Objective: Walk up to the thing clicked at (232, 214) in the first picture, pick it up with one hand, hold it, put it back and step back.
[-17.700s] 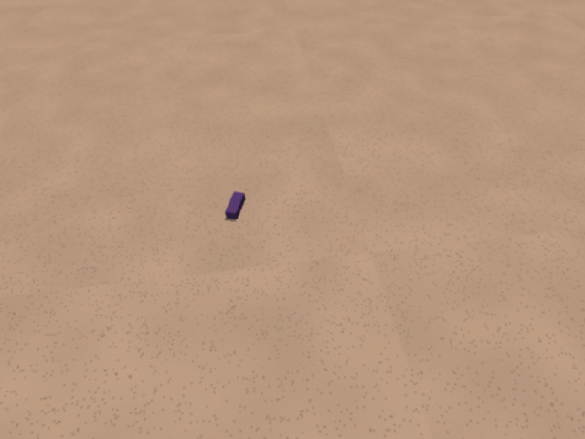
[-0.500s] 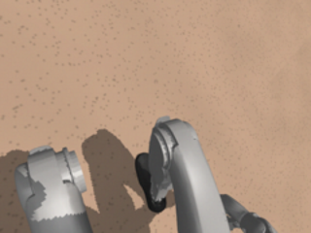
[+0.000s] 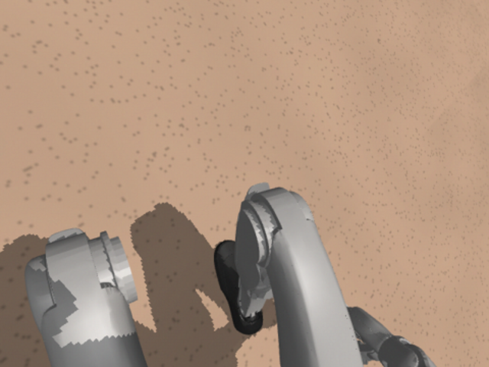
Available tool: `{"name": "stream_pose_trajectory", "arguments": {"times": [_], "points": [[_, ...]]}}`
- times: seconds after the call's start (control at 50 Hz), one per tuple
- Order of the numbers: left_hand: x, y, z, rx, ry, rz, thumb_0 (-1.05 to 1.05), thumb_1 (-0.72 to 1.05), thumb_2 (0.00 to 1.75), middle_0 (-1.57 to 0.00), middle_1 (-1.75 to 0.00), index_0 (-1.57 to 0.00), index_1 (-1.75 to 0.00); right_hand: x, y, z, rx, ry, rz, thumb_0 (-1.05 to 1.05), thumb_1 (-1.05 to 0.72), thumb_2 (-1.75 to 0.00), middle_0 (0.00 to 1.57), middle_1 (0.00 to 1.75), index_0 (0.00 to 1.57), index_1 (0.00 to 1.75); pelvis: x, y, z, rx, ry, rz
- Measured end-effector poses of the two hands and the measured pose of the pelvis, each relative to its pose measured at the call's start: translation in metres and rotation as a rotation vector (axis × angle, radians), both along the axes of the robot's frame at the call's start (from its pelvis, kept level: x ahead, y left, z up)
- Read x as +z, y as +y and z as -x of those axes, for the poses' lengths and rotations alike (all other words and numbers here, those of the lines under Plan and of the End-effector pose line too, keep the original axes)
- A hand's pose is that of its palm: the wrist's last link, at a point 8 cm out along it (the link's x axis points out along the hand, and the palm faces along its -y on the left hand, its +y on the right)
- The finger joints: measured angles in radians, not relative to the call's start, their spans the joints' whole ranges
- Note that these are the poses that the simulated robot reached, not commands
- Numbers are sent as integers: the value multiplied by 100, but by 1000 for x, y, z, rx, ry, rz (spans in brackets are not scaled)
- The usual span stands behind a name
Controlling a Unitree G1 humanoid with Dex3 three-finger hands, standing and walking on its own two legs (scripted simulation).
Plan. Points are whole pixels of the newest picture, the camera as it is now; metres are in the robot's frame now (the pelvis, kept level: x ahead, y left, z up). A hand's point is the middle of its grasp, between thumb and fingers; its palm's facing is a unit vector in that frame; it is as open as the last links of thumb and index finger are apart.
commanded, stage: close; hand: left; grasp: from above
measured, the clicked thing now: out of the picture +0.41 +0.38 -0.27
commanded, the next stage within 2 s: settle in 0.44 s
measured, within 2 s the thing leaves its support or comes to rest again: leaves its support in 0.82 s
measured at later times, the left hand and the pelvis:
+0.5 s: hand out of the picture +0.40 +0.38 -0.23, palm faces -0.43 -0.15 -0.89, open 8.1 cm; pelvis +0.00 +0.00 +0.00, yaw +0 degrees
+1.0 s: hand out of the picture +0.41 +0.38 -0.19, palm faces -0.37 -0.14 -0.92, open 8.0 cm; pelvis +0.00 +0.00 +0.01, yaw +1 degrees
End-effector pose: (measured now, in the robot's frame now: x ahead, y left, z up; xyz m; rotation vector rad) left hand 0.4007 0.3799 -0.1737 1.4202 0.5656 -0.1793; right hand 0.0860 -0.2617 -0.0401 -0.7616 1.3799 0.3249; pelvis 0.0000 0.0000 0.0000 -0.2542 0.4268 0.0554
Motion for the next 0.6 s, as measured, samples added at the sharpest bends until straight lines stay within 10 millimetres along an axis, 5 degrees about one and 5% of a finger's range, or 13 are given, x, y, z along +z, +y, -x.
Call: {"name": "stream_pose_trajectory", "arguments": {"times": [0.6], "points": [[4, 0, -5, 1, -11, -14, 1, 31, 18, -86, -31, -90, -29, 0, 3, -2, -3, -11, -20, 0, -89, -90, 20, 29, 20, 30, 1, 1, -1, 4, 14, 2]]}}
